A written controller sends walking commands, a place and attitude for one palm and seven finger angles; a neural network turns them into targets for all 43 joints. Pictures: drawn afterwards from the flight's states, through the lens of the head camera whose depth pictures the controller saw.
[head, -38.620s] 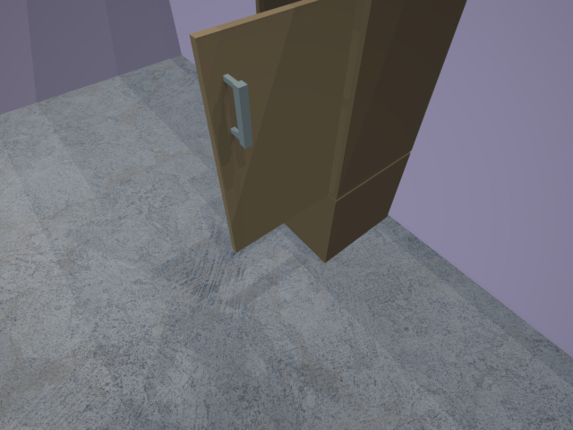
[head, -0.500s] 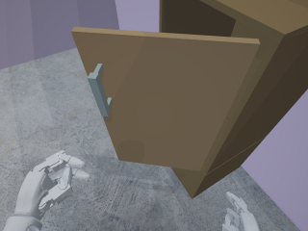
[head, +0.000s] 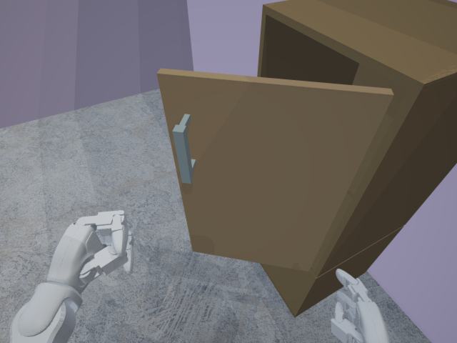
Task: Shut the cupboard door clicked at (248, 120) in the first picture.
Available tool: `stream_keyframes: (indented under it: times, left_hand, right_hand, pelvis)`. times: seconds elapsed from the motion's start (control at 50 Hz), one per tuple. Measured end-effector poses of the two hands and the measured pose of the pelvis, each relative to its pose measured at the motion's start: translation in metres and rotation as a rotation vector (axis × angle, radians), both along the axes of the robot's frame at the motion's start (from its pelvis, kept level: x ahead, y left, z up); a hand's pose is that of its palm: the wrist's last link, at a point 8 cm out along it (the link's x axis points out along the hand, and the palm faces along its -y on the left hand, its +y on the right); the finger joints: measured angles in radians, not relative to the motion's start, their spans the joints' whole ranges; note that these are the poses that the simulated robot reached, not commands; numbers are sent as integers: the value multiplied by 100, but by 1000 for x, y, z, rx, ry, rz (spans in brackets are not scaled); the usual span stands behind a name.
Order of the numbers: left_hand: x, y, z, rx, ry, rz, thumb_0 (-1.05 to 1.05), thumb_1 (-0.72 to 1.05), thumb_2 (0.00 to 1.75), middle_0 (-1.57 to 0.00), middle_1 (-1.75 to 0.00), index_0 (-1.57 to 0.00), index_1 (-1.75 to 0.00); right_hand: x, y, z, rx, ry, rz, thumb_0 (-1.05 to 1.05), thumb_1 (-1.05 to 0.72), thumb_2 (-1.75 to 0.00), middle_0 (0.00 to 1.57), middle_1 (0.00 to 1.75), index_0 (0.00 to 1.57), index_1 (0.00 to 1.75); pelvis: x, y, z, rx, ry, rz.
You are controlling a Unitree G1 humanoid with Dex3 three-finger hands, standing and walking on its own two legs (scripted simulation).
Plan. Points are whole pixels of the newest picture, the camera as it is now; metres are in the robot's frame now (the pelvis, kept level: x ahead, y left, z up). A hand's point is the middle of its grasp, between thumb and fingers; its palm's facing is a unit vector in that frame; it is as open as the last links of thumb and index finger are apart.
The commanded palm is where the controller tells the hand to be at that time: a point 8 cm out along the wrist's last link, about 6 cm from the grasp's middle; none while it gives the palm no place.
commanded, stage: raise the hand and make a fist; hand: left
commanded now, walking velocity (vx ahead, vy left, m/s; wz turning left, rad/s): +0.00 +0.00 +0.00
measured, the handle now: (186, 149) +0.42 +0.13 +0.13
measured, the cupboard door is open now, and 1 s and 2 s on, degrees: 51 51 51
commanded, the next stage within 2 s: bring the fist close to the handle in 0.54 s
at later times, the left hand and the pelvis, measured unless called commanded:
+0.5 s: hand (106, 240) +0.22 +0.20 +0.14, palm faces +0.00 -1.00 -0.09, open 3.1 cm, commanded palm +0.19 +0.24 +0.14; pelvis -0.01 +0.00 +0.01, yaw +0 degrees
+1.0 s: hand (150, 224) +0.26 +0.15 +0.12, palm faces -0.09 -0.99 -0.06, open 3.1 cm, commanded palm +0.24 +0.20 +0.14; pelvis +0.00 -0.02 +0.01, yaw +0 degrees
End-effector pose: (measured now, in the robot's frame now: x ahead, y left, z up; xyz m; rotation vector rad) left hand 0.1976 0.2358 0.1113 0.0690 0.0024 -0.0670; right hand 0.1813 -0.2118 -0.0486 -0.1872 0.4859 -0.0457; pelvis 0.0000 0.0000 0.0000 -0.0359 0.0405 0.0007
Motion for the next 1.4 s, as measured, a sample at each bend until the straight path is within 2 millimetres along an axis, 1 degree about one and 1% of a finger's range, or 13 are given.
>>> stream_keyframes:
  times: [0.08,0.18,0.22,0.38,0.54,0.58,0.7,0.88,1.02,1.08,1.2,1.34,1.4]
  left_hand:
    - [0,4,5,23,25,-5,1,90,90,-128,-147,-128,-148]
    - [4,24,41,37,-121,59,2,89,90,-130,-149,-129,-149]
    - [6,27,46,23,-137,66,1,89,90,-130,-149,-130,-150]
    - [4,6,7,-7,90,-13,1,90,90,-130,-149,-130,-150]
    - [-1,17,39,13,-116,84,2,89,90,-130,-150,-130,-150]
    - [0,14,36,7,-95,77,1,90,90,-130,-150,-130,-150]
    - [2,-6,12,16,70,0,1,90,90,-130,-150,-130,-150]
    - [26,-7,38,3,-99,56,1,89,90,-130,-150,-130,-150]
    - [45,-35,16,-1,47,-30,1,90,90,-130,-150,-130,-150]
    - [51,-40,19,-3,22,-22,1,90,90,-130,-150,-130,-150]
    - [59,-35,37,-9,-93,40,1,89,90,-130,-150,-130,-150]
    - [62,-53,18,-11,25,-19,1,90,90,-130,-150,-130,-150]
    - [68,-58,17,-18,17,-20,1,90,90,-130,-150,-130,-150]
  right_hand:
    - [-4,7,2,-2,10,12,2,-90,-90,20,30,21,30]
    - [-10,10,3,-10,30,29,2,-90,-90,20,30,21,30]
    - [-13,9,2,-8,37,26,2,-90,-90,20,30,21,30]
    - [-20,-6,5,-20,44,-21,2,-90,-90,20,30,21,30]
    - [-20,-14,9,-47,42,0,2,-90,-90,20,30,20,30]
    - [-19,-15,7,-38,42,-1,2,-90,-90,20,30,20,30]
    - [-17,-18,4,-17,38,-20,2,-90,-90,20,30,21,30]
    - [-16,-24,-1,-23,61,-6,2,-90,-90,20,30,21,30]
    - [-16,-35,-7,-6,77,-44,2,-90,-90,20,30,21,30]
    - [-16,-39,-7,-10,84,-54,2,-90,-90,20,30,21,30]
    - [-12,-45,-6,-11,93,-47,2,-90,-90,20,29,20,30]
    - [-7,-48,-9,-3,94,-55,2,-90,-90,20,29,20,30]
    - [-7,-48,-9,-9,101,-57,2,-90,-90,20,29,20,30]
  pelvis:
    - [-3,2,4,3,-20,-1]
    - [-4,2,8,3,-44,5]
    - [-5,3,9,3,-48,7]
    - [-8,3,11,11,-52,-8]
    - [-8,-5,12,9,-65,3]
    - [-8,-5,12,9,-65,6]
    - [-9,-8,12,14,-57,-1]
    - [-7,-19,11,19,-56,9]
    - [-2,-22,11,25,-41,-5]
    - [1,-25,11,30,-37,-11]
    - [6,-30,11,32,-34,-11]
    - [6,-30,11,31,-32,-9]
    - [5,-31,10,33,-32,-9]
